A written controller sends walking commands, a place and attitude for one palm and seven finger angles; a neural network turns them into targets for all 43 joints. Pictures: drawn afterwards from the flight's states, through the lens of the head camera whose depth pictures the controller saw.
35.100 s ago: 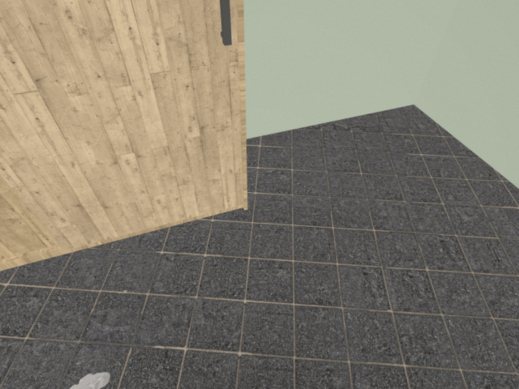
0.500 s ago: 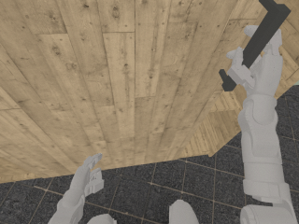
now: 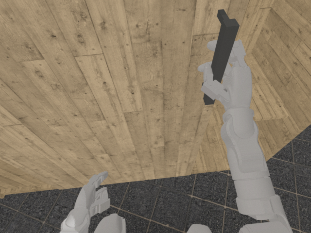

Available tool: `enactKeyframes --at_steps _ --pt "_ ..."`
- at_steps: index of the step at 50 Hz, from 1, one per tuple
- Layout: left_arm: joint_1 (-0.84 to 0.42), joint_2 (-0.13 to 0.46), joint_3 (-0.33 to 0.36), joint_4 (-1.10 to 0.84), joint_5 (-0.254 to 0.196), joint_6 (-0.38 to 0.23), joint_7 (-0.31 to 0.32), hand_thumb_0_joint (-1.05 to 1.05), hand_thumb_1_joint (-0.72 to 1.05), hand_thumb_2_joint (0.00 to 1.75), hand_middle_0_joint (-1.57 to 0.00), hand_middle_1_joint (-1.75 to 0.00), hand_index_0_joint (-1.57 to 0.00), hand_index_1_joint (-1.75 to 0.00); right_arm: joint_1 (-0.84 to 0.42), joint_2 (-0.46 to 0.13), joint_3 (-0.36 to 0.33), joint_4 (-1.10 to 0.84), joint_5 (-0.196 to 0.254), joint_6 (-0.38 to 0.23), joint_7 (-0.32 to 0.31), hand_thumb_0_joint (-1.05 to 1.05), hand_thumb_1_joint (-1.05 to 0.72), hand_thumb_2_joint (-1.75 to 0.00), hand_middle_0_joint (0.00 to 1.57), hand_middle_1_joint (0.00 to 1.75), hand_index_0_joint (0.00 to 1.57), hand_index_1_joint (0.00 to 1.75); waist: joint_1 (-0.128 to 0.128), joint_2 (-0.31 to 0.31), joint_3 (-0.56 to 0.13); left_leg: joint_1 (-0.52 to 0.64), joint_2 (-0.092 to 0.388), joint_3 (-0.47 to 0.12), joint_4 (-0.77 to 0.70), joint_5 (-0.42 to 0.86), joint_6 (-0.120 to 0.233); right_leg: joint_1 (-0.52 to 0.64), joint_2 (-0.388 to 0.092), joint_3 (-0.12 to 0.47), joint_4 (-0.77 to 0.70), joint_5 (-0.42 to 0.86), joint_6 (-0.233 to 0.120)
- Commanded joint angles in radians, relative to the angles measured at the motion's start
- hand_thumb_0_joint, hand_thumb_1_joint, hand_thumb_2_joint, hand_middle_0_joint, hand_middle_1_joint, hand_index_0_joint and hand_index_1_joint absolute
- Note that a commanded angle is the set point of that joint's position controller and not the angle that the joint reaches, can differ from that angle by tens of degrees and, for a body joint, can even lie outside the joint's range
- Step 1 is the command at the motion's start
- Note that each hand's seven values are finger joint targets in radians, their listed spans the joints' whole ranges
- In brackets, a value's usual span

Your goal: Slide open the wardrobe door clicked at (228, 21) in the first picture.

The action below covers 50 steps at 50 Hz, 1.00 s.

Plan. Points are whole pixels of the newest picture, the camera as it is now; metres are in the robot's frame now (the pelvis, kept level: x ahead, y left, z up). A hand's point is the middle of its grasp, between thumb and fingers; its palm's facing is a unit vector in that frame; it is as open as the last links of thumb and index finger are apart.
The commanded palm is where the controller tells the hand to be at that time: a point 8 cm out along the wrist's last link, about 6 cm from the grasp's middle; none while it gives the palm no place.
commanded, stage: step sideways, sliding the door along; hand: right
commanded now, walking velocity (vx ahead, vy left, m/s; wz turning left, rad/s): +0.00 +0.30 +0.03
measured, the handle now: (214, 63) +0.42 -0.17 +0.19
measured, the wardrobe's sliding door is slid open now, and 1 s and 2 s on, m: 0.42 0.55 0.55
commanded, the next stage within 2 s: stop walking and hold the door there in 0.96 s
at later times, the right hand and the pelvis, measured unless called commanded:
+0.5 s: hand (143, 88) +0.37 -0.01 +0.18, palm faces +0.09 +1.00 -0.01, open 6.0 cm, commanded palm +0.35 +0.00 +0.16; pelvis -0.02 +0.13 +0.00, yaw +1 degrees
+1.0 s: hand (140, 86) +0.38 +0.00 +0.18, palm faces +0.42 +0.91 -0.04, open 6.5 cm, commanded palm +0.34 +0.03 +0.16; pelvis +0.01 +0.25 -0.01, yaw -2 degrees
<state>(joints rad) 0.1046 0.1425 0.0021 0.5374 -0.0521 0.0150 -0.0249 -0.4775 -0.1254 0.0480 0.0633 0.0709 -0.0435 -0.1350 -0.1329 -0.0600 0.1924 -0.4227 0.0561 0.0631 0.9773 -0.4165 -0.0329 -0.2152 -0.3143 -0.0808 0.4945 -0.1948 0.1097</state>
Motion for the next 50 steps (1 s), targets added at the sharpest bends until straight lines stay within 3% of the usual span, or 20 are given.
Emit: enactKeyframes --at_steps 1,4,6,7,8,12,14,15,17,20,25,31,35,38,40,43,44,45,47,50 --pt "-0.056 0.167 0.057 -0.108 0.001 -0.047 0.009 0.0 0.9 0.9 -0.2 -0.3 -0.2 -0.3 -0.45 0.065 0.155 -0.213 -0.012 -0.108 0.077 0.0 -0.9 -0.9 0.45 1.4 0.45 1.4 0.169 -0.282 -0.397 0.113 -0.058 0.071 -0.292 0.037 0.006 0.178 -0.087 0.046 -0.003 0.311 -0.191" --pt "-0.063 0.118 0.045 -0.088 -0.017 -0.056 0.017 0.0 0.9 0.9 -0.2 -0.3 -0.2 -0.3 -0.482 0.008 0.135 -0.222 -0.029 -0.126 0.084 0.0 -0.9 -0.9 0.45 1.4 0.45 1.4 0.153 0.049 -0.463 0.325 -0.005 0.019 -0.627 0.376 0.026 0.11 0.065 0.003 0.311 0.07 -0.12" --pt "-0.089 0.076 0.027 -0.077 -0.015 -0.064 0.034 0.0 0.9 0.9 -0.2 -0.3 -0.2 -0.3 -0.477 -0.045 0.119 -0.225 -0.028 -0.119 0.06 0.0 -0.9 -0.9 0.45 1.4 0.45 1.4 0.153 0.34 -0.431 0.465 0.191 -0.232 -0.608 0.684 0.14 -0.227 0.198 0.005 0.542 -0.402 -0.081" --pt "-0.11 0.082 0.033 -0.076 -0.008 -0.062 0.04 0.0 0.9 0.9 -0.2 -0.3 -0.2 -0.3 -0.485 -0.049 0.123 -0.279 -0.023 -0.119 0.05 0.0 -0.9 -0.9 0.45 1.4 0.45 1.4 0.137 0.369 -0.438 0.419 0.258 -0.36 -0.625 0.738 0.199 -0.272 0.263 0.061 0.697 -0.488 -0.077" --pt "-0.114 0.129 0.059 -0.061 0.001 -0.06 0.046 0.0 0.9 0.9 -0.2 -0.3 -0.2 -0.3 -0.521 -0.051 0.117 -0.282 -0.016 -0.119 0.054 0.0 -0.9 -0.9 0.45 1.4 0.45 1.4 0.12 0.609 -0.424 0.37 0.255 -0.454 -0.652 0.652 0.232 -0.274 0.258 0.126 0.795 -0.427 -0.083" --pt "-0.108 0.117 0.045 -0.028 0.005 -0.02 0.048 0.0 0.9 0.9 -0.2 -0.3 -0.2 -0.3 -0.447 0.003 0.091 -0.277 0.001 -0.131 0.031 0.0 -0.9 -0.9 0.45 1.4 0.45 1.4 0.149 0.383 -0.459 0.465 0.173 -0.164 -0.437 0.817 0.214 -0.162 0.228 0.058 0.264 -0.322 -0.098" --pt "-0.107 0.134 0.062 -0.019 0.01 0.001 0.066 0.0 0.9 0.9 -0.2 -0.3 -0.2 -0.3 -0.391 -0.108 -0.001 -0.274 -0.011 -0.151 0.023 0.0 -0.9 -0.9 0.45 1.4 0.45 1.4 0.149 0.267 -0.497 0.436 0.118 -0.114 -0.289 0.797 0.157 0.05 0.257 -0.05 -0.162 0.081 -0.089" --pt "-0.111 0.158 0.076 -0.029 0.016 0.002 0.074 0.0 0.9 0.9 -0.2 -0.3 -0.2 -0.3 -0.378 -0.123 0.004 -0.28 -0.005 -0.155 0.033 0.0 -0.9 -0.9 0.45 1.4 0.45 1.4 0.157 0.115 -0.477 0.271 0.077 -0.085 -0.187 0.639 0.115 0.242 0.171 0.002 -0.22 0.281 -0.104" --pt "-0.114 0.181 0.085 -0.051 0.025 -0.006 0.049 0.0 0.9 0.9 -0.2 -0.3 -0.2 -0.3 -0.38 -0.01 0.079 -0.262 0.006 -0.165 0.069 0.0 -0.9 -0.9 0.45 1.4 0.45 1.4 0.133 -0.141 -0.557 -0.107 -0.043 -0.1 0.141 -0.089 0.038 0.49 -0.235 0.411 -0.107 0.784 -0.294" --pt "-0.17 0.149 0.055 -0.046 0.031 -0.013 0.035 0.0 0.9 0.9 -0.2 -0.3 -0.2 -0.3 -0.539 -0.053 0.042 -0.345 0.002 -0.175 0.068 0.0 -0.9 -0.9 0.45 1.4 0.45 1.4 0.141 -0.19 -0.416 -0.163 0.002 -0.172 0.318 -0.026 0.024 0.253 -0.247 0.408 -0.179 0.41 -0.346" --pt "-0.068 0.169 0.064 -0.063 0.001 -0.029 0.029 0.0 0.9 0.9 -0.2 -0.3 -0.2 -0.3 -0.522 0.109 0.181 -0.252 -0.016 -0.124 0.09 0.0 -0.9 -0.9 0.45 1.4 0.45 1.4 0.142 -0.167 -0.402 -0.115 -0.011 -0.017 0.122 0.063 0.029 0.268 -0.109 0.04 -0.135 0.248 -0.235" --pt "-0.022 0.181 0.066 -0.074 -0.012 -0.073 0.025 0.0 0.9 0.9 -0.2 -0.3 -0.2 -0.3 -0.562 0.067 0.147 -0.16 -0.009 -0.121 0.077 0.0 -0.9 -0.9 0.45 1.4 0.45 1.4 0.169 -0.304 -0.416 0.108 -0.06 0.093 -0.319 -0.005 0.028 0.211 -0.053 0.037 -0.047 0.164 -0.199" --pt "-0.016 0.143 0.047 -0.04 -0.03 -0.09 0.029 0.0 0.9 0.9 -0.2 -0.3 -0.2 -0.3 -0.573 -0.082 0.064 -0.144 -0.016 -0.123 0.063 0.0 -0.9 -0.9 0.45 1.4 0.45 1.4 0.157 0.043 -0.463 0.377 0.0 -0.003 -0.663 0.344 0.06 0.071 0.127 -0.01 0.323 0.04 -0.127" --pt "-0.047 0.161 0.066 -0.026 -0.02 -0.084 0.042 0.0 0.9 0.9 -0.2 -0.3 -0.2 -0.3 -0.58 -0.201 -0.028 -0.168 -0.013 -0.118 0.034 0.0 -0.9 -0.9 0.45 1.4 0.45 1.4 0.11 0.553 -0.43 0.492 0.239 -0.421 -0.629 0.742 0.235 -0.308 0.261 0.068 0.746 -0.404 -0.089" --pt "-0.094 0.156 0.059 -0.008 -0.022 -0.078 0.058 0.0 0.9 0.9 -0.2 -0.3 -0.2 -0.3 -0.616 -0.134 -0.003 -0.234 0.019 -0.108 0.026 0.0 -0.9 -0.9 0.45 1.4 0.45 1.4 0.121 0.451 -0.374 0.468 0.261 -0.352 -0.563 0.783 0.291 -0.321 0.227 0.112 0.688 -0.414 -0.098" --pt "-0.064 0.142 0.046 -0.01 -0.022 -0.038 0.058 0.0 0.9 0.9 -0.2 -0.3 -0.2 -0.3 -0.526 -0.082 0.02 -0.322 0.018 -0.137 0.013 0.0 -0.9 -0.9 0.45 1.4 0.45 1.4 0.191 0.169 -0.468 0.525 0.125 -0.042 -0.152 0.94 0.128 0.028 0.233 -0.025 -0.268 0.09 -0.109" --pt "-0.1 0.169 0.079 -0.045 -0.007 -0.04 0.059 0.0 0.9 0.9 -0.2 -0.3 -0.2 -0.3 -0.502 -0.114 -0.001 -0.379 0.024 -0.157 0.017 0.0 -0.9 -0.9 0.45 1.4 0.45 1.4 0.175 -0.023 -0.47 0.222 0.036 -0.003 0.023 0.649 0.073 0.354 0.107 0.045 -0.258 0.49 -0.143" --pt "-0.122 0.191 0.097 -0.067 0.0 -0.037 0.043 0.0 0.9 0.9 -0.2 -0.3 -0.2 -0.3 -0.434 -0.089 0.02 -0.398 0.033 -0.167 0.028 0.0 -0.9 -0.9 0.45 1.4 0.45 1.4 0.135 -0.266 -0.487 -0.124 -0.014 -0.029 0.166 -0.023 0.04 0.62 -0.141 0.292 -0.131 0.981 -0.216" --pt "-0.122 0.199 0.092 -0.08 -0.016 -0.052 0.005 0.0 0.9 0.9 -0.2 -0.3 -0.2 -0.3 -0.437 -0.067 0.008 -0.369 0.022 -0.152 0.045 0.0 -0.9 -0.9 0.45 1.4 0.45 1.4 0.145 -0.05 -0.56 -0.127 -0.053 -0.14 0.464 -0.089 0.025 0.465 -0.241 0.305 -0.068 0.779 -0.326" --pt "-0.121 0.186 0.085 -0.064 -0.007 -0.034 0.004 0.0 0.9 0.9 -0.2 -0.3 -0.2 -0.3 -0.467 -0.134 -0.022 -0.452 0.012 -0.138 0.032 0.0 -0.9 -0.9 0.45 1.4 0.45 1.4 0.149 -0.152 -0.424 -0.261 -0.021 -0.09 0.607 -0.055 0.012 0.373 -0.182 0.187 -0.104 0.62 -0.311"
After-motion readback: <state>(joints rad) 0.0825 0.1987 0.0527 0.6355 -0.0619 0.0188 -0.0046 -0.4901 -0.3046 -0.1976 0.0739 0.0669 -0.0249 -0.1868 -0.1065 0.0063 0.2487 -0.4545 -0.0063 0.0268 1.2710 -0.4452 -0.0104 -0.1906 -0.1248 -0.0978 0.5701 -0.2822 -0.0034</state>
